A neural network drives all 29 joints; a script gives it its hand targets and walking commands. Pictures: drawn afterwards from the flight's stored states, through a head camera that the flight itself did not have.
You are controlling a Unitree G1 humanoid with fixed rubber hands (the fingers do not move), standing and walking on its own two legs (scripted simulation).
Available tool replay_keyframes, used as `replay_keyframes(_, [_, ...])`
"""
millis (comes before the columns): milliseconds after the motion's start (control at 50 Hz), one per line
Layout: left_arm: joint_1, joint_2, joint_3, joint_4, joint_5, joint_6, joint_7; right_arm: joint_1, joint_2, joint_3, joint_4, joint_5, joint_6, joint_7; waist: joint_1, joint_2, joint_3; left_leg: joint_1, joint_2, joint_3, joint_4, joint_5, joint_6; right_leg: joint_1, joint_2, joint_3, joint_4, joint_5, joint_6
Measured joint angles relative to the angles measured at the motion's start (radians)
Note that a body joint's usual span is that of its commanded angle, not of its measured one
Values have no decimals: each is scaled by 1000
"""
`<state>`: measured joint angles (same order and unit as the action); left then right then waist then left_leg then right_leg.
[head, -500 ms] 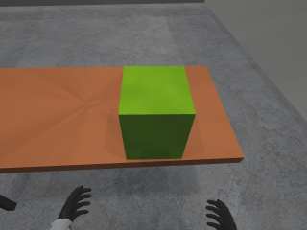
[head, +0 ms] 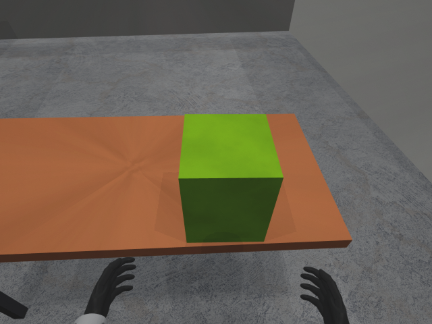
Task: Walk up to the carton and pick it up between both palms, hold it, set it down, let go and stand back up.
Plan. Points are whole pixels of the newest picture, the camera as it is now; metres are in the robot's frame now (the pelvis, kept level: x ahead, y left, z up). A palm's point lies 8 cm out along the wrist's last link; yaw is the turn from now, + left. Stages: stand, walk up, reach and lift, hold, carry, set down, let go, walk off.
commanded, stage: reach and lift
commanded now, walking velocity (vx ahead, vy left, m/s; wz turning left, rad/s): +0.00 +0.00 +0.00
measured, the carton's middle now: (225, 179) +0.47 -0.01 -0.02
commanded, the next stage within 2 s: none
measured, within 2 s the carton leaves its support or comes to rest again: neither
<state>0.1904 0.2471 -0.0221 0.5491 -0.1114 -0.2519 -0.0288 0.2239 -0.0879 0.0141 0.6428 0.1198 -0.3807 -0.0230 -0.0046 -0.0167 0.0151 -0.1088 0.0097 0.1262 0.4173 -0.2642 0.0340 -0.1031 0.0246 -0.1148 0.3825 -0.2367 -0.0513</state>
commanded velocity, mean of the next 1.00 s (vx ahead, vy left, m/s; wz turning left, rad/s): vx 0.00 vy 0.00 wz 0.00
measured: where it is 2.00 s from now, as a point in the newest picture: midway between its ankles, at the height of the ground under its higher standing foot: outside the picture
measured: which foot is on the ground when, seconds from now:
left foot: down 0.00-1.00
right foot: down 0.00-1.00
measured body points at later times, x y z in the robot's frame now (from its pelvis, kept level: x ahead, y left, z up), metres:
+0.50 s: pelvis +0.00 +0.01 -0.01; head +0.00 +0.02 +0.44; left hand +0.27 +0.23 -0.02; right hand +0.27 -0.19 -0.03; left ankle -0.02 +0.09 -0.74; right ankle -0.01 -0.08 -0.74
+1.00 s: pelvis -0.01 +0.00 +0.00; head -0.01 +0.01 +0.45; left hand +0.35 +0.21 +0.06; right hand +0.35 -0.19 +0.06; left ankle -0.02 +0.09 -0.74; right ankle -0.01 -0.08 -0.74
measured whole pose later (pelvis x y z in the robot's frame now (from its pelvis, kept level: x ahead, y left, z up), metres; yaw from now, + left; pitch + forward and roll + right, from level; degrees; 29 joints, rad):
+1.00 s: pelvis -0.01 +0.00 +0.00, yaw +0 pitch +1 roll -1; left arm -0.38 0.25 0.05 0.63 -0.13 -0.03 0.00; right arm -0.40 -0.19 0.05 0.75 0.30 -0.15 -0.09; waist 0.00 -0.02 -0.03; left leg -0.18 0.02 0.13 0.39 -0.23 0.03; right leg -0.16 0.04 -0.11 0.33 -0.19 -0.05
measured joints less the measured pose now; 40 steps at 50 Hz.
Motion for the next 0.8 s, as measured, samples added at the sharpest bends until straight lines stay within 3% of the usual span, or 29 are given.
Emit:
replay_keyframes(240, [-191, -18, -76, 203, -50, -196, 71, -194, 15, -65, 121, -9, -33, 22, 16, -22, -42, -132, -4, -1, 99, -23, 12, -139, -16, -3, 117, -33, 2])
replay_keyframes(360, [-276, -24, -76, 251, -42, -224, 86, -315, 10, -57, 220, 24, -63, 13, 17, -15, -40, -158, -1, -5, 131, -41, 13, -158, -16, -6, 136, -45, 4])
replay_keyframes(560, [-280, -19, -36, 163, -39, -131, 67, -374, -59, -16, 251, 89, -74, -10, 19, 14, -40, -107, 3, -9, 85, -36, 11, -90, -4, -6, 54, -19, 10])
replay_keyframes(800, [-445, -7, -5, 123, -52, 39, 49, -517, -102, 17, 210, 155, 92, -20, 10, -3, -46, -83, 5, 0, 8, 9, 5, -72, 6, 4, -19, 25, 4])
